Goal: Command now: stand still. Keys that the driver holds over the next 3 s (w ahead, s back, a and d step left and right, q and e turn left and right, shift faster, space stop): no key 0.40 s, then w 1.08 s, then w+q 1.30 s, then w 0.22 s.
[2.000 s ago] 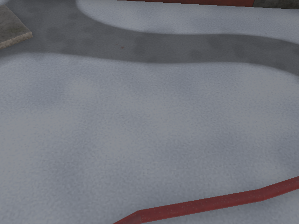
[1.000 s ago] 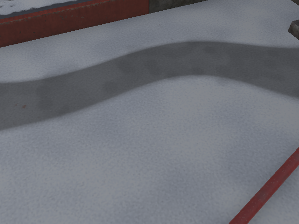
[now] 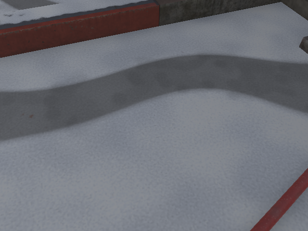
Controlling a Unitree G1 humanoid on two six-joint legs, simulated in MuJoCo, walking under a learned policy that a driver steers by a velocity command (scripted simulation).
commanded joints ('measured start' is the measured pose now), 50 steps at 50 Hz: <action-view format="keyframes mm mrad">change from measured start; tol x32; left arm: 1 11 85 15 -36 -2 -4 6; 21 411 -83 -16 82 28 13 -15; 23 162 247 42 -19 33 -34 -6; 36 285 81 8 -40 -29 -97 2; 50 -336 42 -7 -256 -29 -119 -82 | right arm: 1 34 -78 -9 -19 0 -4 -3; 19 -203 -124 -10 -155 10 23 -22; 33 -93 -114 6 -185 46 -84 68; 38 414 -315 -61 -41 10 -113 74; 50 267 -184 3 -42 19 -123 37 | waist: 1 -4 20 -9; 17 86 205 -97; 23 11 -281 189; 38 -208 371 -116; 50 -49 133 29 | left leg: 1 116 15 1 -73 289 -140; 17 -185 178 -100 -327 -29 -22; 25 -433 82 -61 721 172 -172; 35 134 3 146 -19 168 -161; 39 402 441 -783 -541 45 90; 50 322 235 -193 -545 392 18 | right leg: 1 -139 -27 46 -159 -312 -33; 18 215 37 -189 398 -214 48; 23 -267 -376 681 -397 -1010 -270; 30 -51 -176 144 -267 -293 -145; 35 -214 -114 22 -125 -395 -155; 39 -602 13 12 756 -204 -88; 50 -389 -5 -144 170 176 37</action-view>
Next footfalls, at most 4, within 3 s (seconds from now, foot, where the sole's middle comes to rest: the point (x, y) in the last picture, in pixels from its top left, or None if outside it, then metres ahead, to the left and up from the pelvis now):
0.66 left None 0.09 0.17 -0.73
1.16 right None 0.32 -0.09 -0.74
1.62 left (125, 199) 0.67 0.14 -0.78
2.14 right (162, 157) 0.90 -0.04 -0.78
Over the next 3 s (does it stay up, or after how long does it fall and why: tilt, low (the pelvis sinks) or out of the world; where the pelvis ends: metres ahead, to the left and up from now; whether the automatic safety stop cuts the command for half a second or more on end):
stays up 1.12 0.29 0.00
